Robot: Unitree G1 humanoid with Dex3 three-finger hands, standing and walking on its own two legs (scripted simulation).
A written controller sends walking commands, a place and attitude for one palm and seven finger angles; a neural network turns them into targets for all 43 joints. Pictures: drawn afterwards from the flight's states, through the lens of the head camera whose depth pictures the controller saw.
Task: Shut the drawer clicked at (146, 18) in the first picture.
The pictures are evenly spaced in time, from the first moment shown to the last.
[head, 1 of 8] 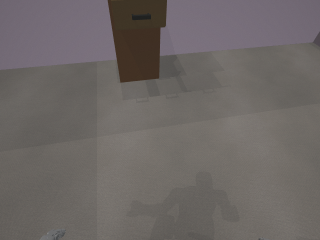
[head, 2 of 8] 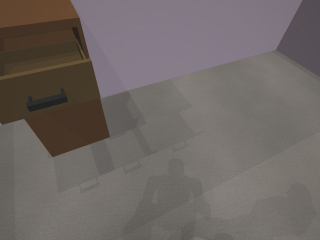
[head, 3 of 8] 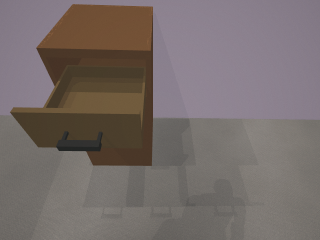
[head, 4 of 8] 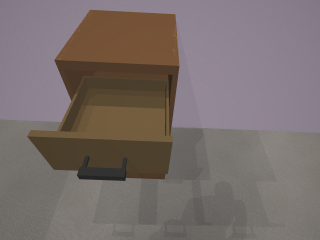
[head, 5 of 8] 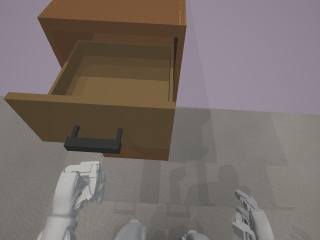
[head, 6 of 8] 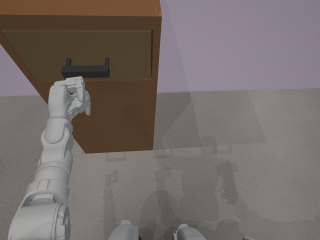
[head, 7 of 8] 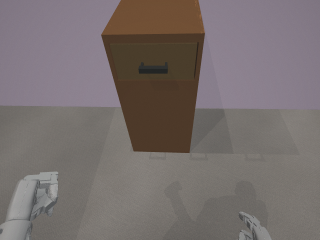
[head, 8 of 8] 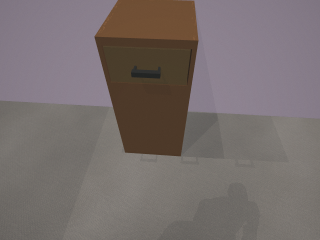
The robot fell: no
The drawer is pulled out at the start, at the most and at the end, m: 0.28 0.28 0.00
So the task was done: yes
